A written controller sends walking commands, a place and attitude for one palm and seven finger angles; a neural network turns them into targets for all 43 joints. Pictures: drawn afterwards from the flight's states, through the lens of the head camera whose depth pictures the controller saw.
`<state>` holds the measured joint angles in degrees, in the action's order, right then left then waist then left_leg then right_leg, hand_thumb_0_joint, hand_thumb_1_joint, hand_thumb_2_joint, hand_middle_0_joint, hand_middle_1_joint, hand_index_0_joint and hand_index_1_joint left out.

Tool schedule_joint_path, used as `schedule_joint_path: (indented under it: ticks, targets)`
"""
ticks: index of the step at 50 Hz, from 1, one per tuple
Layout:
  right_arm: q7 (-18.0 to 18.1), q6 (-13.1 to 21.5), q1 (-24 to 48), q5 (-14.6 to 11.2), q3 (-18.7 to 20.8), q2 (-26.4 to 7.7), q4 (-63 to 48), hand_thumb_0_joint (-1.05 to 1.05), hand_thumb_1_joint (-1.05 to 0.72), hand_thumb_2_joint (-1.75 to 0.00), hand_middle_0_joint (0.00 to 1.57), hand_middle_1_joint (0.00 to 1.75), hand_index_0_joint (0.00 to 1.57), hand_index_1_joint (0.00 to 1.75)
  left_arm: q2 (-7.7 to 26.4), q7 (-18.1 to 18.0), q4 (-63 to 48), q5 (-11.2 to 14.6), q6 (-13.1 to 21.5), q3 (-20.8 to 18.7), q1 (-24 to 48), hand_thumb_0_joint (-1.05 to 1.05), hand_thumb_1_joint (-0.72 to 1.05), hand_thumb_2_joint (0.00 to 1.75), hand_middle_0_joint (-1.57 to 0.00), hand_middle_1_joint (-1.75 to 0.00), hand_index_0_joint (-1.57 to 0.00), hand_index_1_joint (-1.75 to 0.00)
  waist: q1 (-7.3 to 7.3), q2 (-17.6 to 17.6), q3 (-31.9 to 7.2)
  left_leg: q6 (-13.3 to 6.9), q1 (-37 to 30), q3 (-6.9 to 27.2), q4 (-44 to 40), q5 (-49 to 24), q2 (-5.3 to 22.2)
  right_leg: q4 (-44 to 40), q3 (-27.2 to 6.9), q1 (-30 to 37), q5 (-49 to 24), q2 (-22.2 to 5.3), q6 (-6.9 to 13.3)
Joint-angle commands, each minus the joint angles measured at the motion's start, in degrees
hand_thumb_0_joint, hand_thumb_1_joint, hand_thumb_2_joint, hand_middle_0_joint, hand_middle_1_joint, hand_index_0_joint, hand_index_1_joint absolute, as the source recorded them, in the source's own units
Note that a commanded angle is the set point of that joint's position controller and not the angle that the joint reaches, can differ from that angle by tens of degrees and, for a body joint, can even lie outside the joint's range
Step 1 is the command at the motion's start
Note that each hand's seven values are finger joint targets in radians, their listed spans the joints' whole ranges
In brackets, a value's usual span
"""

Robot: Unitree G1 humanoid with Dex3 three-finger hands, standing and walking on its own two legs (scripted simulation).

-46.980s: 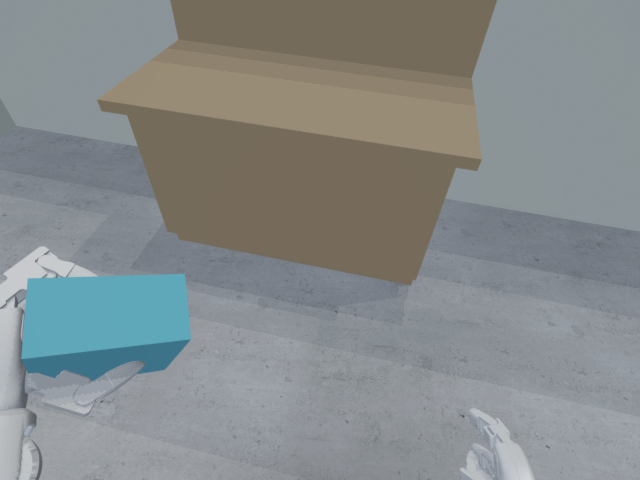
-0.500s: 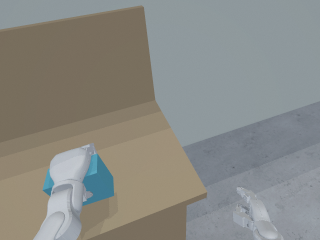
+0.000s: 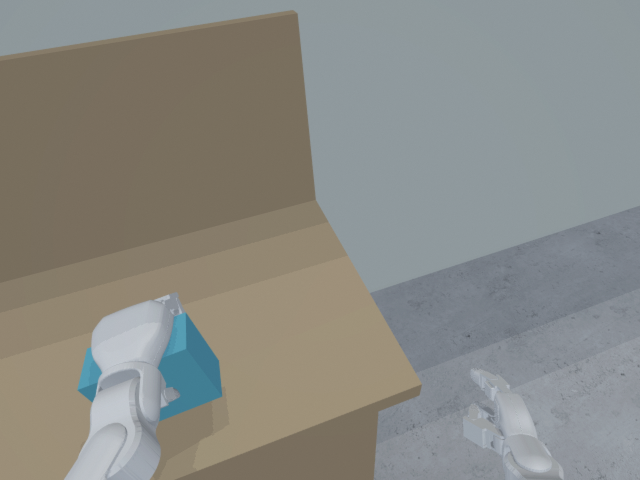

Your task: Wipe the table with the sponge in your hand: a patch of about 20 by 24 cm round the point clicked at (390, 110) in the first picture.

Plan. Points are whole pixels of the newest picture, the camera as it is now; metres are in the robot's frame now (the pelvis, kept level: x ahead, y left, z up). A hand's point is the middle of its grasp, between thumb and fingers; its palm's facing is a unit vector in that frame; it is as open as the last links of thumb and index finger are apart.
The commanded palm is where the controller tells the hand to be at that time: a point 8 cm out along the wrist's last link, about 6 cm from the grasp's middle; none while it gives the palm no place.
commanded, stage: move the sponge above the wiping area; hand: left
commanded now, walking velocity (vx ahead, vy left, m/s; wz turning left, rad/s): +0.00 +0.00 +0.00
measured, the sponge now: (163, 380) +0.22 +0.27 +0.00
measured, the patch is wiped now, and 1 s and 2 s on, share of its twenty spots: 0.00 0.00 0.10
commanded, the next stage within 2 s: lower the sponge onto the table in 0.22 s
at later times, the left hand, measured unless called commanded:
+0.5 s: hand (164, 360) +0.23 +0.25 +0.04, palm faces -0.02 -0.17 -0.99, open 10.1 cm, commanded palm +0.20 +0.25 +0.11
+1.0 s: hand (178, 366) +0.24 +0.24 +0.02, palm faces -0.06 -0.15 -0.99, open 10.1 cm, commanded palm +0.21 +0.24 +0.09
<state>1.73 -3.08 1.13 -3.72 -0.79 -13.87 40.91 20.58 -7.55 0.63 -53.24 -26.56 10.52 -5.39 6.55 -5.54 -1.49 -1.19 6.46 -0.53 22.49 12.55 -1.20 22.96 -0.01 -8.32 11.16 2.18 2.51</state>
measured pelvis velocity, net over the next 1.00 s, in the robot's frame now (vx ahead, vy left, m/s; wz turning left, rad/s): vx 0.01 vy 0.00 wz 0.00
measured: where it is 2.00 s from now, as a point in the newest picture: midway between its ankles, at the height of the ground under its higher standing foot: outside the picture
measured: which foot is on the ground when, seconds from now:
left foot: down 0.00-1.00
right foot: down 0.00-1.00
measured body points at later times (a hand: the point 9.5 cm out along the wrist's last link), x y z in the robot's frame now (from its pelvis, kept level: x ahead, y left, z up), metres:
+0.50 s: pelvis +0.00 +0.01 +0.00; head -0.02 -0.03 +0.45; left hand +0.23 +0.26 +0.09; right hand +0.26 -0.19 -0.08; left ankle +0.00 +0.11 -0.74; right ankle +0.02 -0.09 -0.74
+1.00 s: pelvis +0.01 +0.00 +0.00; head -0.01 -0.04 +0.45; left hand +0.24 +0.25 +0.08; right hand +0.26 -0.21 -0.08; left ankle +0.00 +0.11 -0.74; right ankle +0.02 -0.09 -0.74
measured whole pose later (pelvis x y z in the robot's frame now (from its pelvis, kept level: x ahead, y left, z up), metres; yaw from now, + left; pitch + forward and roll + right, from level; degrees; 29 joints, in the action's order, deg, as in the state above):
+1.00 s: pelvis +0.01 +0.00 +0.00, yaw +0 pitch -2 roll +0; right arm 0.9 -4.6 0.1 -3.1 -0.6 -14.2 40.3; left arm 19.0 -8.1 1.8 -55.0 -25.2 12.8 -7.6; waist 6.6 -4.8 -1.6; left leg -1.0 7.6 -0.5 23.6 14.0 -0.8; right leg 23.8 -0.2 -9.5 12.4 2.6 2.8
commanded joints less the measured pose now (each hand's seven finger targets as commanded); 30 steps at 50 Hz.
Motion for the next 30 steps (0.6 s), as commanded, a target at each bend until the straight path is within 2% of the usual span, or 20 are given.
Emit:
schedule_joint_path:
  ticks: [1,5,6,7,9,10,11,12,13,14,16,17,19,21,22,24,25,26,29,30]
  targets:
    - [-0.36,1.95,14.07,0.47,1.57,-6.09,-10.93,0.0,-0.9,-0.9,0.2,0.3,0.2,0.3,7.65,-0.58,-12.2,-2.1,-0.82,-4.03,8.74,0.0,0.1,1.3,-1.2,-1.6,-1.2,-1.6,0.68,4.15,-9.11,-1.01,0.41,5.31,-3.09,-10.7,-0.72,-3.22,-6.79,4.1,-6.32,-0.52,2.55]
    - [-0.66,1.32,13.53,0.75,1.42,-5.75,-11.32,0.0,-0.9,-0.9,0.2,0.3,0.2,0.3,8.55,-0.91,-13.61,-3.92,0.08,-4.33,11.07,0.0,0.1,1.3,-1.2,-1.6,-1.2,-1.6,0.66,4.24,-9.48,-1.12,0.76,5.29,-2.68,-11.18,-0.46,-2.69,-6.34,3.86,-6.9,-0.57,2.55]
    - [-0.74,1.32,13.37,0.99,1.52,-6.09,-11.18,0.0,-0.9,-0.9,0.2,0.3,0.2,0.3,11.17,-1.56,-15.12,-4.47,0.42,-6.76,11.49,0.0,0.1,1.3,-1.2,-1.6,-1.2,-1.6,1.11,2.01,-10.17,-0.99,0.4,5.83,-3.01,-11.12,-0.32,-2.35,-7.15,4.35,-6.36,0.01,3.03]
    - [-0.87,1.41,13.5,0.88,1.43,-5.36,-11.75,0.0,-0.9,-0.9,0.2,0.3,0.2,0.3,8.08,-1.81,-15.81,-4.81,0.71,-3.96,11.77,0.0,0.1,1.3,-1.2,-1.6,-1.2,-1.6,0.99,1.68,-10.53,-1.15,0.3,5.49,-2.69,-11.4,-0.24,-1.84,-5.97,4.21,-6.58,-0.22,2.83]
    - [-0.93,1.72,13.16,0.97,1.68,-5.36,-11.3,0.0,-0.9,-0.9,0.2,0.3,0.2,0.3,8.39,-2.88,-16.2,-4.97,1.39,-4.29,12.51,0.0,0.1,1.3,-1.2,-1.6,-1.2,-1.6,0.87,2.3,-10.98,-1.1,-0.55,5.73,-2.37,-12.2,0.02,-2.01,-6.35,3.79,-7.59,-0.14,2.92]
    - [-0.93,1.75,13.07,0.94,1.81,-5.38,-11.13,0.0,-0.9,-0.9,0.2,0.3,0.2,0.3,9.07,-3.38,-16.32,-4.82,1.51,-5.12,12.1,0.0,0.1,1.3,-1.2,-1.6,-1.2,-1.6,1.06,2.53,-11.65,-1.07,-0.79,5.71,-2.27,-12.92,0.03,-1.88,-6.63,4.36,-8.73,-0.13,2.98]
    - [-1.01,1.72,13.5,0.95,1.78,-5.63,-11.12,0.0,-0.9,-0.9,0.2,0.3,0.2,0.3,11.13,-3.79,-16.75,-4.49,1.19,-7.43,10.04,0.0,0.1,1.3,-1.2,-1.6,-1.2,-1.6,1.7,0.73,-10.61,-0.98,-0.65,6.32,-2.74,-12.33,-0.01,-2.27,-7.64,4.62,-7.74,0.28,3.33]
    - [-1.08,1.68,13.45,0.75,1.49,-5.22,-11.12,0.0,-0.9,-0.9,0.2,0.3,0.2,0.3,8.36,-3.8,-16.19,-4.21,0.78,-5.0,10.68,0.0,0.1,1.3,-1.2,-1.6,-1.2,-1.6,0.97,1.58,-10.59,-0.89,-0.24,5.98,-2.81,-12.23,0.15,-1.8,-6.11,4.47,-7.73,-0.04,3.01]
    - [-1.01,1.7,13.72,0.54,1.59,-5.41,-10.72,0.0,-0.9,-0.9,0.2,0.3,0.2,0.3,9.01,-3.91,-15.43,-4.12,0.42,-5.33,11.46,0.0,0.1,1.3,-1.2,-1.6,-1.2,-1.6,0.92,2.56,-9.81,-0.89,-0.42,5.82,-2.63,-12.07,0.06,-2.39,-6.67,3.8,-7.59,-0.04,3.02]
    - [-0.94,1.51,13.94,0.51,1.51,-5.43,-10.47,0.0,-0.9,-0.9,0.2,0.3,0.2,0.3,7.81,-3.79,-14.14,-3.95,-0.32,-4.11,11.73,0.0,0.1,1.3,-1.2,-1.6,-1.2,-1.6,0.45,3.33,-8.25,-0.75,-0.04,5.85,-2.89,-11.34,0.11,-2.88,-6.43,2.94,-6.68,-0.22,2.87]
    - [-0.89,1.43,14.57,0.29,1.38,-5.66,-10.57,0.0,-0.9,-0.9,0.2,0.3,0.2,0.3,7.63,-3.27,-13.78,-3.53,-1.65,-3.77,12.39,0.0,0.1,1.3,-1.2,-1.6,-1.2,-1.6,0.39,3.03,-7.48,-0.86,-0.26,6.1,-3.35,-9.68,-0.06,-3.35,-7.09,2.3,-4.58,0.06,3.03]
    - [-0.87,1.45,14.34,0.08,1.36,-5.59,-10.74,0.0,-0.9,-0.9,0.2,0.3,0.2,0.3,6.07,-2.77,-13.45,-3.07,-2.02,-2.2,12.19,0.0,0.1,1.3,-1.2,-1.6,-1.2,-1.6,-0.02,3.35,-8.07,-1.07,-0.06,5.64,-3.16,-9.82,-0.01,-2.77,-5.84,2.55,-5.08,-0.19,2.76]
    - [-0.68,1.27,14.6,-0.02,1.32,-5.87,-10.58,0.0,-0.9,-0.9,0.2,0.3,0.2,0.3,5.94,-1.64,-13.22,-2.74,-2.28,-1.22,13.7,0.0,0.1,1.3,-1.2,-1.6,-1.2,-1.6,-0.47,4.36,-8.42,-1.12,-0.26,5.58,-2.9,-10.17,-0.3,-3.1,-5.95,2.55,-5.79,-0.43,2.54]
    - [-0.55,1.1,14.55,0.18,1.31,-6.01,-10.98,0.0,-0.9,-0.9,0.2,0.3,0.2,0.3,7.72,-0.95,-13.73,-2.45,-2.22,-2.8,12.44,0.0,0.1,1.3,-1.2,-1.6,-1.2,-1.6,-0.01,3.41,-8.43,-1.3,-0.36,5.95,-3.17,-9.8,-0.36,-3.2,-6.56,3.06,-5.15,-0.12,2.74]
    - [-0.49,1.12,13.98,0.21,1.21,-5.83,-11.28,0.0,-0.9,-0.9,0.2,0.3,0.2,0.3,6.87,-0.62,-14.12,-2.48,-1.83,-1.96,12.94,0.0,0.1,1.3,-1.2,-1.6,-1.2,-1.6,-0.27,3.39,-9.85,-1.52,-0.14,5.43,-2.86,-10.22,-0.42,-2.61,-5.65,3.97,-6.0,-0.42,2.51]
    - [-0.45,0.99,13.62,0.47,1.26,-5.92,-10.75,0.0,-0.9,-0.9,0.2,0.3,0.2,0.3,9.08,-0.49,-13.16,-3.11,-1.0,-4.17,12.25,0.0,0.1,1.3,-1.2,-1.6,-1.2,-1.6,0.17,4.62,-9.74,-1.33,0.01,5.55,-2.54,-11.44,-0.43,-2.79,-6.11,4.25,-7.49,-0.53,2.58]
    - [-0.44,0.94,13.64,0.58,1.09,-5.76,-11.06,0.0,-0.9,-0.9,0.2,0.3,0.2,0.3,8.15,-0.55,-14.28,-3.47,-0.53,-3.0,13.26,0.0,0.1,1.3,-1.2,-1.6,-1.2,-1.6,-0.01,3.79,-10.04,-1.25,0.0,5.63,-2.59,-11.64,-0.47,-2.64,-6.2,4.25,-7.71,-0.58,2.57]
    - [-0.34,0.94,13.33,0.79,1.22,-5.9,-10.99,0.0,-0.9,-0.9,0.2,0.3,0.2,0.3,10.28,-0.89,-13.99,-3.69,-0.37,-5.23,13.26,0.0,0.1,1.3,-1.2,-1.6,-1.2,-1.6,0.44,3.59,-9.52,-1.34,-0.08,5.96,-2.77,-10.86,-0.39,-2.91,-7.01,4.01,-6.34,-0.05,2.84]
    - [-0.46,1.13,13.12,0.74,1.27,-5.58,-10.96,0.0,-0.9,-0.9,0.2,0.3,0.2,0.3,8.49,-1.71,-13.92,-4.12,0.65,-4.08,13.69,0.0,0.1,1.3,-1.2,-1.6,-1.2,-1.6,0.34,3.07,-9.98,-1.18,-0.1,5.6,-2.55,-11.63,-0.32,-2.64,-6.35,3.96,-7.63,-0.32,2.81]
    - [-0.43,1.09,13.09,0.71,1.39,-5.6,-10.76,0.0,-0.9,-0.9,0.2,0.3,0.2,0.3,9.77,-2.1,-12.84,-3.93,0.58,-5.58,12.19,0.0,0.1,1.3,-1.2,-1.6,-1.2,-1.6,0.72,3.5,-9.83,-1.14,-0.11,5.44,-2.34,-11.93,-0.42,-2.89,-6.83,4.32,-8.26,-0.41,2.81]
